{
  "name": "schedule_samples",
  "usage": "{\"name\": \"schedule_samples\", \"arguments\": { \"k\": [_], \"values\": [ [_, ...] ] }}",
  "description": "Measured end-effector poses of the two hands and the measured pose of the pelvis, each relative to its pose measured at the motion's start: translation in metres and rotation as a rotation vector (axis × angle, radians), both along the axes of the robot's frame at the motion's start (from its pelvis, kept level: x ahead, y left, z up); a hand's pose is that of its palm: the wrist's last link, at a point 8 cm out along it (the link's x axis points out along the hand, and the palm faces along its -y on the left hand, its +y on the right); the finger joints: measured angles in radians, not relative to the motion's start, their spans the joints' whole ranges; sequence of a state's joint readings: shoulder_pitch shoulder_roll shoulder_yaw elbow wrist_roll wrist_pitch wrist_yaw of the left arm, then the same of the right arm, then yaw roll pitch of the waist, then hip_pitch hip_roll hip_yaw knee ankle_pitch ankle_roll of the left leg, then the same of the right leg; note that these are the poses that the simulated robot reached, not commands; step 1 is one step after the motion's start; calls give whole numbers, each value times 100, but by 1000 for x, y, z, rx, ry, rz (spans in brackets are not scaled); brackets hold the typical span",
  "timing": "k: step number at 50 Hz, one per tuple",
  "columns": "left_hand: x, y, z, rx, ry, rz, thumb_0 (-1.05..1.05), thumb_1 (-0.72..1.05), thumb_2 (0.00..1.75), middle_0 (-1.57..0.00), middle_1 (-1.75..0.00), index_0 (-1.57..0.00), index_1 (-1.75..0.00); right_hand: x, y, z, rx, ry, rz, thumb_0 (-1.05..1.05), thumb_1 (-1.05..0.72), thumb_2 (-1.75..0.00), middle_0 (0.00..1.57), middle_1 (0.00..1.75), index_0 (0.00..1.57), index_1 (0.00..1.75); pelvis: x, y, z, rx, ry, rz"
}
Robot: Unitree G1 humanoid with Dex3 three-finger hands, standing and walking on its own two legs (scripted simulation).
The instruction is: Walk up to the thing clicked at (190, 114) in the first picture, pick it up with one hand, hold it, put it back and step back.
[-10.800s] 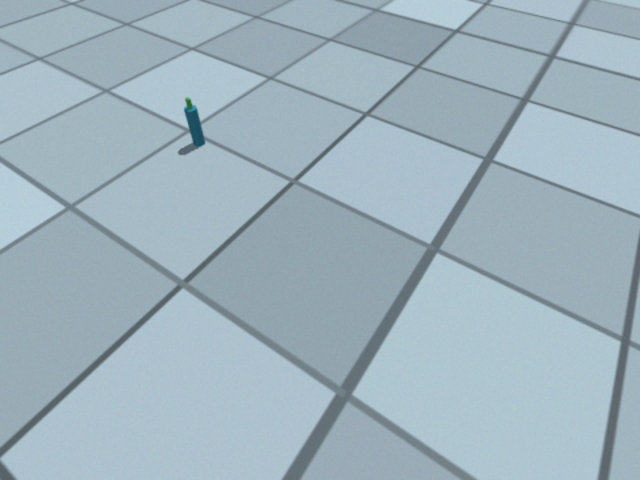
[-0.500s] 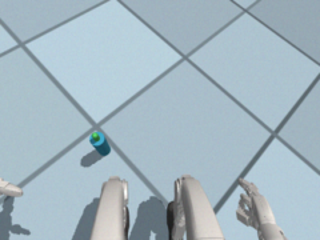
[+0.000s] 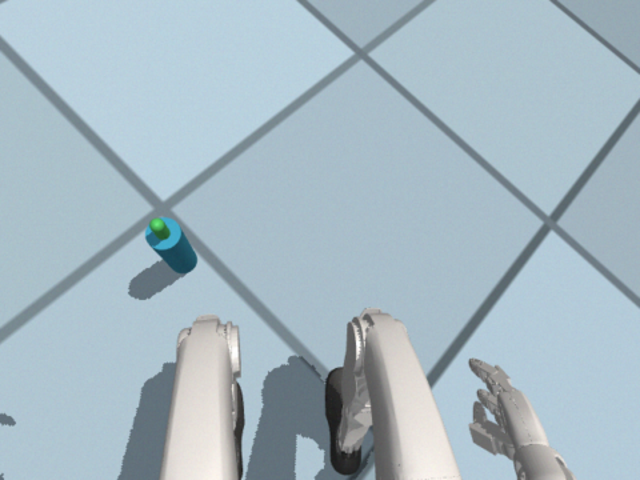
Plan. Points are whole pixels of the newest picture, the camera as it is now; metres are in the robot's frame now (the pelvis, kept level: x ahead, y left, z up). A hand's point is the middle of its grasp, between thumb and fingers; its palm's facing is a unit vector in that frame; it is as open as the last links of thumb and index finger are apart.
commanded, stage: go down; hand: left
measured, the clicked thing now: (171, 244) +0.46 +0.23 -0.35
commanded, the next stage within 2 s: approach in 0.98 s
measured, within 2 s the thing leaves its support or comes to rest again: neither
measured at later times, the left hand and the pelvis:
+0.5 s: hand out of the picture +0.36 +0.41 -0.05, palm faces +0.19 -0.98 -0.10, open 17.7 cm; pelvis -0.01 +0.00 -0.05, yaw -1 degrees
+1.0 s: hand out of the picture +0.38 +0.42 -0.06, palm faces +0.19 -0.98 -0.09, open 17.7 cm; pelvis -0.02 +0.00 -0.07, yaw -1 degrees
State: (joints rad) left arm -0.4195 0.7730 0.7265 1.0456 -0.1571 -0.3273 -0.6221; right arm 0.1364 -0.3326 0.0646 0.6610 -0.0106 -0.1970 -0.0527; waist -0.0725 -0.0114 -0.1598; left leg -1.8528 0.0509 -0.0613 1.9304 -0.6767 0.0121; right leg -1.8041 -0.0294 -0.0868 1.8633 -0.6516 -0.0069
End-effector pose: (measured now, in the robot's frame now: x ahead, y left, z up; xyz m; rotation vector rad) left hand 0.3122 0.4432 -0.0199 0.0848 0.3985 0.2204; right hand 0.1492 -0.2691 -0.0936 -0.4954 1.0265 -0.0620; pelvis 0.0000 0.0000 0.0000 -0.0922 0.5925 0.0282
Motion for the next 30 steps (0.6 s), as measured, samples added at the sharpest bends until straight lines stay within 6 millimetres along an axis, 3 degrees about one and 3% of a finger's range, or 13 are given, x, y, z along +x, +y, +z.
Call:
{"name": "schedule_samples", "arguments": {
  "k": [12,30],
  "values": [
    [13,8,-17,3,-84,-22,-1,-60,7,-5,-6,-4,-7,-1,-1,-31,-20,28,42,1,-89,-90,20,30,20,30,-7,-1,-31,-7,-2,0],
    [22,18,-27,-4,-121,-20,-1,-60,6,-5,-6,-4,-6,-16,-3,-49,-34,61,37,1,-89,-90,20,30,20,30,-10,0,-51,-16,1,-2]
  ]
}}
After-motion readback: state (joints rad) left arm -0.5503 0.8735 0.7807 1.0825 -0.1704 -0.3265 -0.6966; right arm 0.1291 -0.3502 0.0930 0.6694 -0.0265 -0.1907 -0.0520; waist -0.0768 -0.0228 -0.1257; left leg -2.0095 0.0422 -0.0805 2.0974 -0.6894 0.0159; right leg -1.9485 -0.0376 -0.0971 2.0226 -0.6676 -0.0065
